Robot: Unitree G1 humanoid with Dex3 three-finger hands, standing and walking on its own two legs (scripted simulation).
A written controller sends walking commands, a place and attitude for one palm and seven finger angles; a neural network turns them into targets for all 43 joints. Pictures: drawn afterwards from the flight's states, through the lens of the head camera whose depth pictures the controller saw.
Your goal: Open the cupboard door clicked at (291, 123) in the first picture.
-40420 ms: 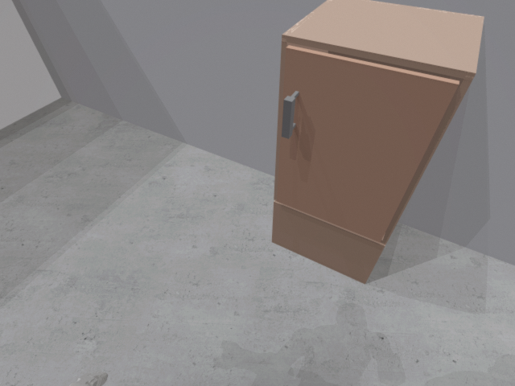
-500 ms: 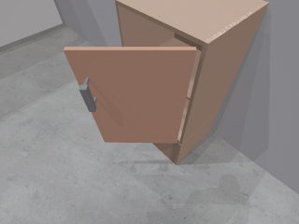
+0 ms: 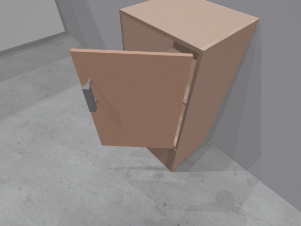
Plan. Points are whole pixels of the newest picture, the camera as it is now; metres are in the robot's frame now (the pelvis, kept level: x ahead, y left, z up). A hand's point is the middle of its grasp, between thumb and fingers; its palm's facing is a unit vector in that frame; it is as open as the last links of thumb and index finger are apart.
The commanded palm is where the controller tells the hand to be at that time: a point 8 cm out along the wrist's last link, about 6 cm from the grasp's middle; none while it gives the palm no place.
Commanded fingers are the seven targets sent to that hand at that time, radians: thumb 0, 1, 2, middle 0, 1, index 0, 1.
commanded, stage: come to a stop and stand still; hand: left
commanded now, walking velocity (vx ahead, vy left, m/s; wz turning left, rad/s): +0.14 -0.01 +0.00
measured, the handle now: (91, 95) +0.56 +0.27 -0.02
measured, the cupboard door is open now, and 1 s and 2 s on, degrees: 45 45 45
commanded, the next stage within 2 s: look again from close up in 0.22 s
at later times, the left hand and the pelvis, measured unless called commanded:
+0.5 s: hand out of the picture -0.02 +0.16 -0.18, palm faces +0.04 -0.99 -0.15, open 7.4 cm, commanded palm none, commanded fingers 0.00 0.90 0.90 -0.20 -0.30 -0.20 -0.30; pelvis +0.02 +0.02 +0.00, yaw +0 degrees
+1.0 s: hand out of the picture +0.03 +0.23 -0.14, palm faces +0.15 -0.96 -0.23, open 7.3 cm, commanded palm +0.09 +0.26 -0.07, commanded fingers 0.00 0.78 0.85 -0.21 -0.38 -0.21 -0.38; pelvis -0.02 +0.04 +0.00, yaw -1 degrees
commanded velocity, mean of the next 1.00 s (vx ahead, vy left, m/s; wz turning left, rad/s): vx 0.02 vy -0.01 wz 0.00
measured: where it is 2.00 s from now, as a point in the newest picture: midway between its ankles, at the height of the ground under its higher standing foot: outside the picture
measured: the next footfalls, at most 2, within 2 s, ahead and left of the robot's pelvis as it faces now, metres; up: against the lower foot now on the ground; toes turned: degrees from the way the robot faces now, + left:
none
